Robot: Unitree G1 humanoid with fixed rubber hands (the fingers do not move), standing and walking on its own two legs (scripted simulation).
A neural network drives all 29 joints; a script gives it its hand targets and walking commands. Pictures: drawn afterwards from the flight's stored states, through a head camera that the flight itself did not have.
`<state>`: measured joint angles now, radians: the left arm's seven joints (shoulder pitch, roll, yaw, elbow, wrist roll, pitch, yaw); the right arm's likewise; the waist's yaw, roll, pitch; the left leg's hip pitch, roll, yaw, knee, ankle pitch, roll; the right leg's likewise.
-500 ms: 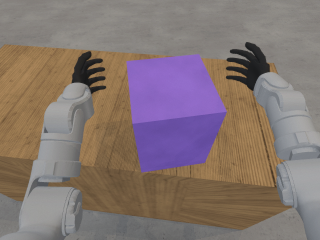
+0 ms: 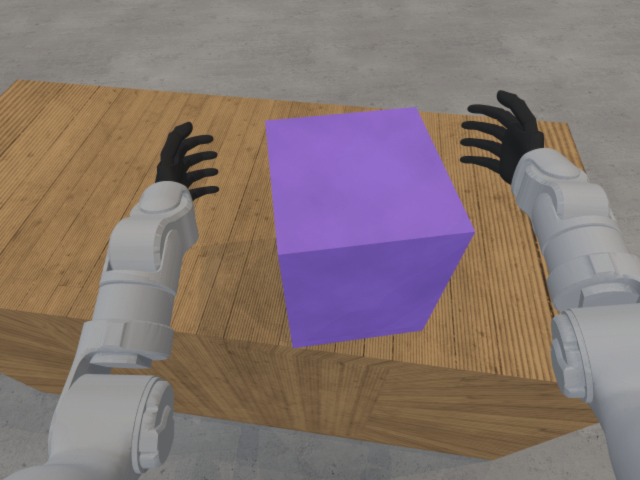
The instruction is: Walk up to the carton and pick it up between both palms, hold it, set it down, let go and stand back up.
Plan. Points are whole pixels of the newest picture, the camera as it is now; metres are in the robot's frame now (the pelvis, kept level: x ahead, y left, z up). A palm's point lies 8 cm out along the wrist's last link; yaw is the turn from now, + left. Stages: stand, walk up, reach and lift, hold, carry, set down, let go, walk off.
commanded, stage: reach and lift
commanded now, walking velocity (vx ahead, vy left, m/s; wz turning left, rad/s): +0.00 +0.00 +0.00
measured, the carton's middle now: (350, 234) +0.44 +0.00 +0.03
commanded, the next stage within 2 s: none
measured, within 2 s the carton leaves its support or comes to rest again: neither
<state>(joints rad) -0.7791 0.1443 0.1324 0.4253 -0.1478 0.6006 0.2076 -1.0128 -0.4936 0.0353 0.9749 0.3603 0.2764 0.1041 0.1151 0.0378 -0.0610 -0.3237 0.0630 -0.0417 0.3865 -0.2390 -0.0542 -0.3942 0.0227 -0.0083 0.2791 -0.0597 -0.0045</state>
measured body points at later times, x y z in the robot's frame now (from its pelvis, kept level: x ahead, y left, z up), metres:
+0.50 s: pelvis -0.01 -0.01 -0.01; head +0.08 -0.02 +0.44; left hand +0.42 +0.18 +0.06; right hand +0.48 -0.16 +0.06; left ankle -0.04 +0.15 -0.74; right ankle +0.04 -0.12 -0.74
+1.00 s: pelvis -0.01 -0.02 -0.01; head +0.09 -0.03 +0.43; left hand +0.43 +0.15 +0.05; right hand +0.49 -0.14 +0.05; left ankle -0.04 +0.15 -0.74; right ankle +0.04 -0.12 -0.74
